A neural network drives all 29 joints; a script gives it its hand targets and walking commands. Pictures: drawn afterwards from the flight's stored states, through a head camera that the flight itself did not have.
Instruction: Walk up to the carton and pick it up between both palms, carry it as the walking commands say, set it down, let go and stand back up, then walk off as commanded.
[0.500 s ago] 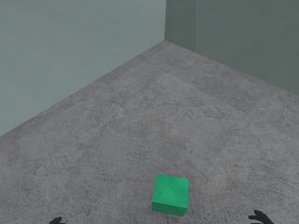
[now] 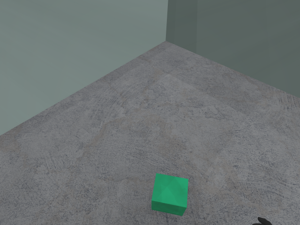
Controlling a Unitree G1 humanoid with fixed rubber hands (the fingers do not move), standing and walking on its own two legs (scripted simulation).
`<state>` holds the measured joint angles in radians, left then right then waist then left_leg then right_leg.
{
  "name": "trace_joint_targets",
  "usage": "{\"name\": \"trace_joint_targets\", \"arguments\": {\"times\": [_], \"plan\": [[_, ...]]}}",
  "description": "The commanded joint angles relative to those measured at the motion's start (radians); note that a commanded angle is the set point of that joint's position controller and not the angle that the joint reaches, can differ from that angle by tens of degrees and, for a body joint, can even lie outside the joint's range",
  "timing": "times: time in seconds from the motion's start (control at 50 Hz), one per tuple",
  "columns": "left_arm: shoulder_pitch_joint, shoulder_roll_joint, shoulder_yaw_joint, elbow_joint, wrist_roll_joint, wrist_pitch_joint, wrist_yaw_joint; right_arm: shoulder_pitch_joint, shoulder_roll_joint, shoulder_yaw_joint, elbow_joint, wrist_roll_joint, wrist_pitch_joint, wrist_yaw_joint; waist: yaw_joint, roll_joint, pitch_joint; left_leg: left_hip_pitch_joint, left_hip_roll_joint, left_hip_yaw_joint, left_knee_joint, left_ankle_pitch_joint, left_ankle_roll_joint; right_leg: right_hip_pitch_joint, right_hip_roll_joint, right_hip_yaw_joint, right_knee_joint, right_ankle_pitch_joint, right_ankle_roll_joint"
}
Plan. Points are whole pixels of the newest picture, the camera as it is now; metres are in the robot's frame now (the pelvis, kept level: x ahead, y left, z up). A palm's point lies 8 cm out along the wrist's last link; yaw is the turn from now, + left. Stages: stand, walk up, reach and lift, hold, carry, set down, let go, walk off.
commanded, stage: stand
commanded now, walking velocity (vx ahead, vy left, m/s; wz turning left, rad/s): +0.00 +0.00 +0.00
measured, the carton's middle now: (169, 194) +0.41 -0.08 -0.68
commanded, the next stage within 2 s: walk off in 0.40 s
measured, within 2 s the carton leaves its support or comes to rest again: neither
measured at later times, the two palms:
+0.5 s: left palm out of the picture +0.07 +0.32 -0.11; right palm out of the picture +0.11 -0.30 -0.10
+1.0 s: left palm out of the picture -0.01 +0.39 -0.15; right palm out of the picture +0.08 -0.21 -0.13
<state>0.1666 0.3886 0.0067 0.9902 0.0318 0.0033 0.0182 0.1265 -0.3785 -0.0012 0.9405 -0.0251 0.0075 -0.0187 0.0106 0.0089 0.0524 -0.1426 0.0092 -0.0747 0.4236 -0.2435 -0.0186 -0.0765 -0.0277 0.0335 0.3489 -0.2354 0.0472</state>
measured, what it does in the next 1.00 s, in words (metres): lifts its right foot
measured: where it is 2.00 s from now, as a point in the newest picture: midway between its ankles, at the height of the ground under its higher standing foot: outside the picture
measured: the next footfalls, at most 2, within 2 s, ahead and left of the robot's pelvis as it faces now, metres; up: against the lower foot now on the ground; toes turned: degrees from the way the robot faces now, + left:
right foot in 1.36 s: +0.04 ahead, -0.03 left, +0.00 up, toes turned +4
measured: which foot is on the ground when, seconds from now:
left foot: down 0.00-1.00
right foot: down 0.00-0.92, up 0.94-1.00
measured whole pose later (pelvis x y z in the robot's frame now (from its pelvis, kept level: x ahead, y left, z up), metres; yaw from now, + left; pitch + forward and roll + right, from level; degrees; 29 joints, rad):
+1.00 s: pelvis -0.02 +0.07 -0.02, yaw +6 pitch -1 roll +0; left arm 0.20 0.40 0.06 0.99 0.03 0.07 0.04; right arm 0.19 -0.32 -0.02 0.92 -0.02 0.06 0.02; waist 0.02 -0.06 0.10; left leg -0.31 -0.03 0.03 0.61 -0.34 0.04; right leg -0.35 -0.13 0.03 0.95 -0.53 0.07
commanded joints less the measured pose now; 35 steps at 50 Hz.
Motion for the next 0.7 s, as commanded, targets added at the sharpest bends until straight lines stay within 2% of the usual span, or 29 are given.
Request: {"name": "trace_joint_targets", "arguments": {"times": [0.0, 0.02, 0.04, 0.06, 0.08, 0.1, 0.12, 0.14, 0.16, 0.18, 0.22, 0.24, 0.28, 0.36, 0.38, 0.4, 0.42, 0.44, 0.46, 0.5, 0.52, 0.54, 0.56, 0.58, 0.6, 0.62, 0.64, 0.66, 0.68], "plan": [[-0.024, 0.155, 0.035, -0.028, 0.005, -0.012, 0.005, -0.047, -0.176, -0.035, -0.038, 0.0, -0.017, -0.005, -0.006, 0.026, -0.066, 0.0, 0.075, -0.042, -0.064, 0.234, 0.042, 0.025, -0.069, 0.028, -0.027, 0.238, -0.043], [-0.033, 0.164, 0.034, -0.033, -0.002, -0.008, 0.007, -0.041, -0.168, -0.036, -0.047, 0.006, -0.015, -0.004, 0.002, 0.018, -0.07, -0.003, 0.069, -0.039, -0.065, 0.258, 0.037, 0.033, -0.068, 0.023, -0.025, 0.228, -0.041], [-0.018, 0.163, 0.036, -0.018, 0.001, -0.008, 0.008, -0.048, -0.175, -0.034, -0.04, 0.003, -0.014, -0.005, 0.0, 0.009, -0.039, 0.009, 0.074, -0.043, -0.068, 0.247, 0.045, -0.001, -0.064, 0.032, -0.03, 0.189, -0.04], [-0.029, 0.156, 0.032, -0.028, 0.003, -0.006, 0.005, -0.049, -0.183, -0.037, -0.035, 0.002, -0.013, -0.003, 0.001, 0.0, -0.014, -0.007, 0.076, -0.04, -0.07, 0.209, 0.035, -0.024, -0.06, 0.017, -0.046, 0.154, -0.039], [-0.029, 0.167, 0.035, -0.027, -0.002, -0.004, 0.006, -0.035, -0.174, -0.033, -0.034, 0.004, -0.012, -0.003, -0.009, 0.012, -0.04, -0.003, 0.074, -0.037, -0.076, 0.198, 0.036, -0.001, -0.063, 0.023, -0.047, 0.171, -0.038], [-0.007, 0.164, 0.034, -0.017, -0.006, -0.005, 0.005, -0.024, -0.182, -0.033, -0.025, 0.0, -0.016, -0.003, 0.004, 0.024, -0.035, -0.012, 0.072, -0.046, -0.067, 0.2, 0.045, 0.004, -0.068, 0.027, -0.045, 0.171, -0.047], [-0.026, 0.161, 0.03, -0.017, 0.001, -0.008, 0.001, -0.048, -0.169, -0.03, -0.023, 0.004, -0.02, -0.005, -0.005, 0.012, -0.054, 0.004, 0.07, -0.038, -0.069, 0.229, 0.04, 0.011, -0.067, 0.024, -0.041, 0.201, -0.044], [-0.023, 0.169, 0.034, -0.019, 0.003, -0.011, 0.0, -0.031, -0.173, -0.031, -0.023, 0.002, -0.017, -0.003, -0.002, -0.002, -0.055, 0.002, 0.071, -0.04, -0.073, 0.227, 0.042, 0.017, -0.072, 0.026, -0.036, 0.193, -0.045], [-0.025, 0.168, 0.035, -0.021, -0.002, -0.013, 0.001, -0.048, -0.17, -0.029, -0.026, 0.001, -0.015, -0.001, 0.005, 0.009, -0.031, -0.012, 0.069, -0.035, -0.07, 0.198, 0.038, 0.004, -0.068, 0.029, -0.056, 0.188, -0.039], [-0.044, 0.173, 0.035, -0.02, -0.002, -0.01, 0.002, -0.048, -0.186, -0.033, -0.023, -0.002, -0.011, 0.0, 0.004, -0.012, -0.036, -0.012, 0.07, -0.04, -0.087, 0.2, 0.039, 0.01, -0.071, 0.024, -0.038, 0.172, -0.04], [-0.032, 0.165, 0.031, -0.007, -0.007, -0.012, 0.001, -0.062, -0.172, -0.033, -0.027, 0.004, -0.015, 0.0, 0.003, 0.014, -0.051, -0.012, 0.072, -0.039, -0.078, 0.203, 0.041, 0.017, -0.076, 0.033, -0.053, 0.167, -0.043], [-0.036, 0.167, 0.031, -0.017, -0.009, -0.011, 0.001, -0.061, -0.191, -0.035, -0.018, 0.002, -0.014, 0.0, 0.011, -0.001, -0.035, -0.007, 0.075, -0.044, -0.083, 0.184, 0.039, 0.009, -0.071, 0.039, -0.058, 0.155, -0.042], [-0.056, 0.155, 0.028, -0.01, 0.002, -0.01, 0.0, -0.065, -0.174, -0.033, -0.028, 0.001, -0.017, -0.003, -0.004, -0.001, -0.046, -0.01, 0.076, -0.045, -0.077, 0.203, 0.047, 0.015, -0.075, 0.034, -0.051, 0.169, -0.051], [-0.028, 0.165, 0.028, -0.001, -0.007, -0.01, -0.001, -0.059, -0.201, -0.04, -0.01, 0.002, -0.017, 0.003, 0.011, 0.008, -0.028, -0.021, 0.075, -0.05, -0.083, 0.178, 0.04, -0.004, -0.073, 0.026, -0.057, 0.174, -0.041], [-0.047, 0.17, 0.029, -0.004, -0.002, -0.012, 0.0, -0.064, -0.191, -0.04, -0.016, 0.002, -0.015, 0.002, 0.0, -0.005, -0.036, 0.0, 0.073, -0.043, -0.085, 0.21, 0.038, -0.004, -0.065, 0.025, -0.045, 0.182, -0.046], [-0.026, 0.175, 0.031, 0.003, -0.015, -0.013, 0.001, -0.037, -0.182, -0.027, -0.006, 0.003, -0.015, 0.0, 0.012, 0.011, -0.058, -0.001, 0.075, -0.042, -0.08, 0.223, 0.045, 0.014, -0.076, 0.027, -0.042, 0.172, -0.046], [-0.04, 0.177, 0.026, 0.007, -0.012, -0.013, 0.001, -0.062, -0.182, -0.033, -0.011, 0.008, -0.017, 0.004, 0.004, -0.003, -0.029, -0.003, 0.079, -0.058, -0.082, 0.205, 0.046, -0.012, -0.069, 0.031, -0.051, 0.157, -0.041], [-0.05, 0.169, 0.027, 0.006, -0.013, -0.01, -0.002, -0.071, -0.19, -0.033, -0.01, 0.009, -0.017, 0.002, -0.001, 0.009, -0.063, 0.014, 0.088, -0.052, -0.078, 0.224, 0.048, -0.005, -0.077, 0.029, -0.05, 0.179, -0.049], [-0.032, 0.159, 0.025, 0.008, -0.017, -0.014, 0.0, -0.06, -0.179, -0.03, -0.008, 0.01, -0.016, 0.001, 0.008, 0.01, -0.065, 0.007, 0.083, -0.059, -0.083, 0.217, 0.049, 0.01, -0.075, 0.032, -0.047, 0.168, -0.043], [-0.042, 0.181, 0.026, 0.015, -0.013, -0.015, -0.001, -0.078, -0.183, -0.027, -0.002, 0.006, -0.018, 0.003, 0.003, 0.015, -0.062, 0.015, 0.08, -0.054, -0.069, 0.222, 0.038, 0.0, -0.078, 0.034, -0.047, 0.18, -0.046], [-0.044, 0.185, 0.027, 0.011, -0.011, -0.012, 0.002, -0.067, -0.191, -0.035, 0.0, 0.006, -0.017, 0.003, 0.002, -0.005, -0.056, 0.009, 0.081, -0.051, -0.082, 0.194, 0.04, -0.007, -0.075, 0.038, -0.057, 0.166, -0.043], [-0.058, 0.162, 0.018, 0.014, -0.007, -0.01, -0.001, -0.064, -0.187, -0.033, 0.002, 0.01, -0.015, 0.002, -0.002, 0.02, -0.027, -0.014, 0.083, -0.057, -0.094, 0.167, 0.033, -0.02, -0.074, 0.029, -0.055, 0.145, -0.041], [-0.044, 0.164, 0.024, 0.016, -0.007, -0.015, -0.003, -0.065, -0.19, -0.031, 0.003, 0.003, -0.014, -0.001, 0.008, 0.023, -0.022, -0.016, 0.084, -0.047, -0.091, 0.163, 0.04, -0.024, -0.074, 0.025, -0.054, 0.122, -0.047], [-0.043, 0.156, 0.018, 0.005, -0.007, -0.002, -0.004, -0.038, -0.179, -0.036, 0.001, 0.02, -0.007, -0.001, 0.011, -0.007, -0.03, -0.018, 0.065, -0.036, -0.086, 0.153, 0.035, -0.004, -0.083, 0.027, -0.049, 0.139, -0.043], [-0.023, 0.055, -0.007, 0.024, -0.003, 0.01, -0.006, -0.009, -0.086, -0.014, 0.023, 0.026, 0.017, -0.001, 0.007, -0.003, -0.061, -0.017, 0.053, -0.025, -0.065, 0.178, 0.023, 0.009, -0.096, 0.022, -0.052, 0.193, -0.023], [-0.006, 0.12, 0.01, 0.017, 0.001, 0.018, -0.004, -0.004, -0.121, -0.017, 0.027, 0.03, 0.028, 0.001, 0.018, -0.02, -0.054, -0.042, 0.048, -0.016, -0.024, 0.188, 0.02, 0.011, -0.111, 0.024, -0.04, 0.194, -0.015], [-0.017, 0.147, 0.024, 0.007, 0.008, 0.019, 0.001, 0.006, -0.135, -0.027, 0.021, 0.03, 0.038, 0.001, 0.018, -0.008, -0.035, -0.064, 0.03, -0.008, 0.007, 0.195, 0.017, -0.005, -0.13, 0.026, -0.012, 0.197, -0.024], [-0.015, 0.182, 0.039, -0.001, 0.011, 0.023, 0.001, 0.011, -0.149, -0.032, 0.023, 0.031, 0.05, -0.007, 0.024, -0.023, -0.033, -0.093, 0.026, -0.015, 0.033, 0.2, 0.022, -0.009, -0.139, 0.024, -0.001, 0.171, -0.025], [0.009, 0.195, 0.047, -0.002, 0.012, 0.023, 0.008, -0.009, -0.139, -0.033, 0.008, 0.033, 0.057, -0.001, 0.05, -0.076, -0.029, -0.125, 0.018, -0.009, 0.088, 0.214, 0.031, -0.012, -0.169, 0.05, 0.001, 0.176, -0.04]]}}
